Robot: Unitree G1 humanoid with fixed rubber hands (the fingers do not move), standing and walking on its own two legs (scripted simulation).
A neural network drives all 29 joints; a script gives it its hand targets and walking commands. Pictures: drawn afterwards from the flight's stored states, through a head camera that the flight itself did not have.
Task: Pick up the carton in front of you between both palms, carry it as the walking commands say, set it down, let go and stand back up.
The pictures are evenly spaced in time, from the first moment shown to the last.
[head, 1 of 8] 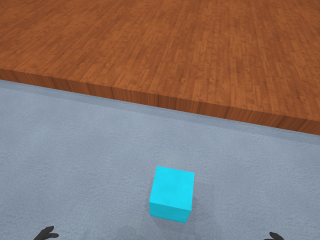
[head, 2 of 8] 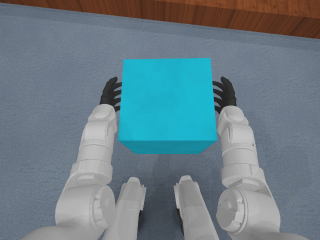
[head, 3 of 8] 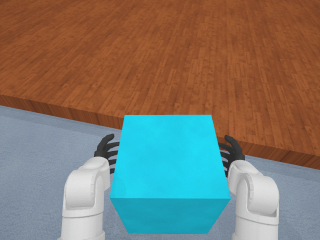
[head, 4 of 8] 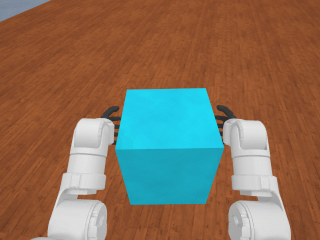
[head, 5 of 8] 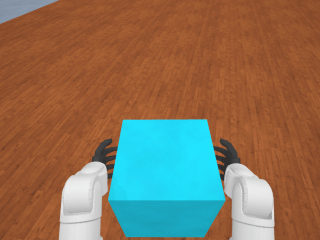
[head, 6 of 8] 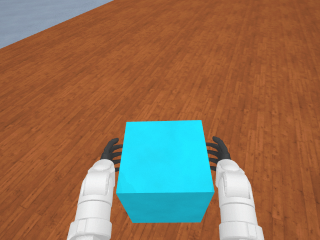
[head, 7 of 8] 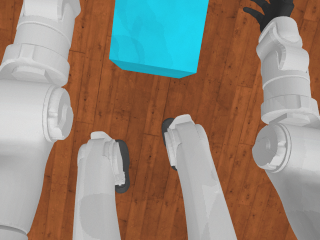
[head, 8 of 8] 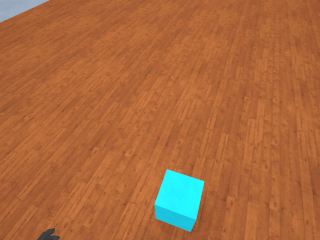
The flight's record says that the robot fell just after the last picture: no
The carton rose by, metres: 0.89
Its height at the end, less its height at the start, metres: +0.15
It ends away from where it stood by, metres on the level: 2.88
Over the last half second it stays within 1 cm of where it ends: yes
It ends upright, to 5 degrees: yes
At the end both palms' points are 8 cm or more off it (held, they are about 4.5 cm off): yes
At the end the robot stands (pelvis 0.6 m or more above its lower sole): yes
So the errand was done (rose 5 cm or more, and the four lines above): yes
